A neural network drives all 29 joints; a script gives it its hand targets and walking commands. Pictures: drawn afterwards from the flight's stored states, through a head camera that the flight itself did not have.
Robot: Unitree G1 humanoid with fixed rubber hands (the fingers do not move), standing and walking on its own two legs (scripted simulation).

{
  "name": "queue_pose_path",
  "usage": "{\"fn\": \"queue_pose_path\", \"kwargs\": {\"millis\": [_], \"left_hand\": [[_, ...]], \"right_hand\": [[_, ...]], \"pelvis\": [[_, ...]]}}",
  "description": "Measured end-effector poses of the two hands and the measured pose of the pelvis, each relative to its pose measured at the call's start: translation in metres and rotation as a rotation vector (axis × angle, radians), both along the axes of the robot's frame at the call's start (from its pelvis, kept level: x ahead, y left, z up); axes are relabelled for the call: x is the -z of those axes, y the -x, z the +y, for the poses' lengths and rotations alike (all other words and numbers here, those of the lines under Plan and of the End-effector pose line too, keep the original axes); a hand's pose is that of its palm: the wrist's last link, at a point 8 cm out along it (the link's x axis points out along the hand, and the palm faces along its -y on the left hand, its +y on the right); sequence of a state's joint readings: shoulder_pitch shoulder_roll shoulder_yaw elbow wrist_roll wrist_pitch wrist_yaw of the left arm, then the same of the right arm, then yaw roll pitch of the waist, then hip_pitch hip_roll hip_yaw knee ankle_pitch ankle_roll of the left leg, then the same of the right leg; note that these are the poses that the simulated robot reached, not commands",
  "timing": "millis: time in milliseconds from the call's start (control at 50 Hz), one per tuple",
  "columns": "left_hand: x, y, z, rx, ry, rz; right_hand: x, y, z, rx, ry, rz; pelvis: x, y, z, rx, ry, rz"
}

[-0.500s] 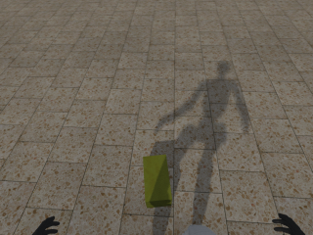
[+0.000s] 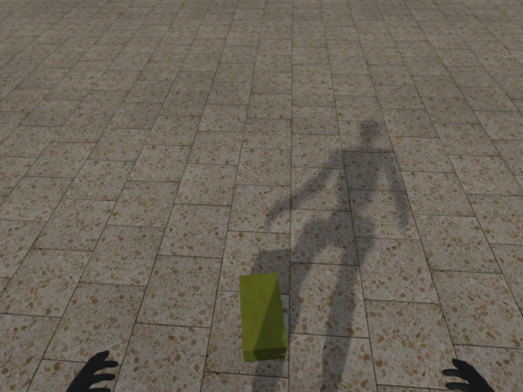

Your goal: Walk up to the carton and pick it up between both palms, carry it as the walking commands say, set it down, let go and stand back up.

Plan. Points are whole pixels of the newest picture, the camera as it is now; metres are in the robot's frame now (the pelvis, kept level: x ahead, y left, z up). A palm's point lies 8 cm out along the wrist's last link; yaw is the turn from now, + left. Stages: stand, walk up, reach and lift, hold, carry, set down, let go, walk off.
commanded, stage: walk up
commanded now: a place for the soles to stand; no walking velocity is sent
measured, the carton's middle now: (261, 315) +0.47 +0.03 -0.70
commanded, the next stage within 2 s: reach and lift in 0.44 s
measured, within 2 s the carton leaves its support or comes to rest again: neither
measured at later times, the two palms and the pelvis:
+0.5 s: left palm out of the picture +0.11 +0.30 -0.09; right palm (477, 385) +0.15 -0.31 -0.09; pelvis +0.00 -0.01 +0.00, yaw +3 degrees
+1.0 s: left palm (124, 341) +0.22 +0.27 -0.12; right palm (409, 325) +0.25 -0.25 -0.12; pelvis -0.02 -0.01 -0.04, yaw +2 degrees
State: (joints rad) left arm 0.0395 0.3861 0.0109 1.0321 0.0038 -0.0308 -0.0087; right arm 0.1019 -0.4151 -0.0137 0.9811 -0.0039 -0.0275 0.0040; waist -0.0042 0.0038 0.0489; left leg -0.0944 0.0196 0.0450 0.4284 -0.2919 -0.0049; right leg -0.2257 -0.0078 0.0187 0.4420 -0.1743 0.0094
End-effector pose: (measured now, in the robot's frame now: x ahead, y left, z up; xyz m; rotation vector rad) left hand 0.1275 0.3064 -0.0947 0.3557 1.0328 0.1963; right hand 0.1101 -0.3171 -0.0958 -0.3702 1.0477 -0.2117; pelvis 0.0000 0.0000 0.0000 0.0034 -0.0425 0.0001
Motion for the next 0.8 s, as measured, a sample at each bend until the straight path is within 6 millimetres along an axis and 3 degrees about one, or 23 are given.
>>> {"fn": "queue_pose_path", "kwargs": {"millis": [440,560,720,800], "left_hand": [[-0.002,0.033,0.006,-0.105,-0.015,0.066],[-0.012,-0.006,-0.009,-0.021,-0.003,-0.033],[0.000,-0.030,-0.014,-0.035,0.014,-0.025],[0.007,-0.049,-0.021,-0.034,0.043,-0.063]], "right_hand": [[0.005,-0.015,0.000,-0.054,-0.008,0.070],[-0.005,-0.053,0.013,-0.060,-0.048,-0.053],[0.015,-0.067,0.030,-0.036,-0.098,-0.050],[0.021,-0.083,0.039,-0.040,-0.112,-0.080]], "pelvis": [[-0.005,-0.007,-0.009,-0.065,0.003,0.002],[0.005,0.005,-0.012,-0.057,0.008,0.026],[0.018,0.010,-0.018,-0.041,0.005,0.090],[0.027,0.011,-0.018,-0.037,0.005,0.128]]}}
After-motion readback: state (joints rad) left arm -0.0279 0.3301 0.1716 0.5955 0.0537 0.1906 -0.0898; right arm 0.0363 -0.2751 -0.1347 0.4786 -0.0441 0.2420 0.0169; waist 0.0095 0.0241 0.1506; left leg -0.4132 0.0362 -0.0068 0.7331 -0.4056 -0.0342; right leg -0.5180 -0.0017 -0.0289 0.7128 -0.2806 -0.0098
